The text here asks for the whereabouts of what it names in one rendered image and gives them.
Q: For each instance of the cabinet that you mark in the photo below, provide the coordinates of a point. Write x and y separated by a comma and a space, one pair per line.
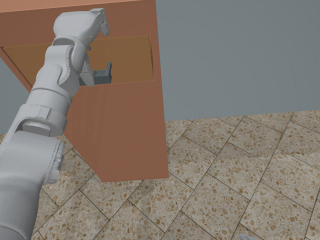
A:
118, 128

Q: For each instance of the robot left forearm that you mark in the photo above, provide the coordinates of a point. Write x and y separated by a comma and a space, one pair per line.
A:
47, 106

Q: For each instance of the robot left hand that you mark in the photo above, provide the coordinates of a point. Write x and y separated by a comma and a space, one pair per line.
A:
84, 26

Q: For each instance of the handle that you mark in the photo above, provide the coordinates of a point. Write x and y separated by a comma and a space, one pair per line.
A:
100, 76

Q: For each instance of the drawer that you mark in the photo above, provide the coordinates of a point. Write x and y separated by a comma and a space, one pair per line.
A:
131, 57

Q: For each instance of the robot left upper arm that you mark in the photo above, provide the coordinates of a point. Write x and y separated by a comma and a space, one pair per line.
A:
29, 162

